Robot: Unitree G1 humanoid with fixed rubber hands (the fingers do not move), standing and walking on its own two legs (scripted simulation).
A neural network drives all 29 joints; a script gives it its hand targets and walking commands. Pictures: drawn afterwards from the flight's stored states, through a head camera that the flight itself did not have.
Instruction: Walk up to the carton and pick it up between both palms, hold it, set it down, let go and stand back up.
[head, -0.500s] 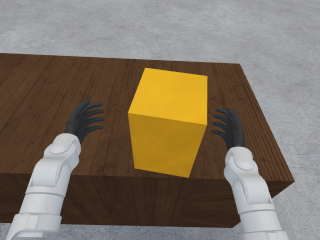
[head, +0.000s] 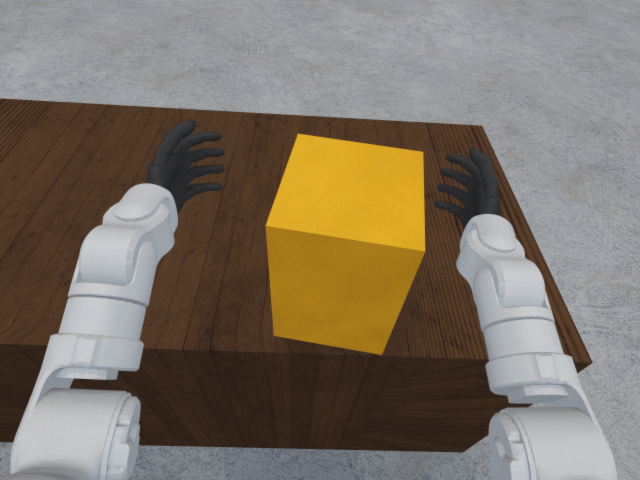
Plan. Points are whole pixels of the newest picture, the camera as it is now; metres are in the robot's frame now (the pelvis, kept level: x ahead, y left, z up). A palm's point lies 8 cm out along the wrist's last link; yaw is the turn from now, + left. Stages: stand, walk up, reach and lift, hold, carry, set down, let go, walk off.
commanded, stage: reach and lift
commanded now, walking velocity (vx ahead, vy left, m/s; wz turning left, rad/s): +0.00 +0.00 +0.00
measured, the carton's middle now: (342, 251) +0.44 -0.02 +0.01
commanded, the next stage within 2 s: none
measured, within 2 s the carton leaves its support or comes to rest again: neither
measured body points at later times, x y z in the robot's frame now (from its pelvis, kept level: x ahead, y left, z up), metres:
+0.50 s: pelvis +0.01 +0.01 +0.00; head +0.03 +0.02 +0.45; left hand +0.45 +0.19 +0.16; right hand +0.43 -0.17 +0.13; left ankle -0.01 +0.09 -0.74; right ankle +0.04 -0.14 -0.74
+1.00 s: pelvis +0.01 +0.00 +0.00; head +0.07 +0.02 +0.45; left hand +0.45 +0.16 +0.06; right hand +0.42 -0.16 +0.04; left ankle -0.01 +0.09 -0.74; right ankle +0.04 -0.14 -0.74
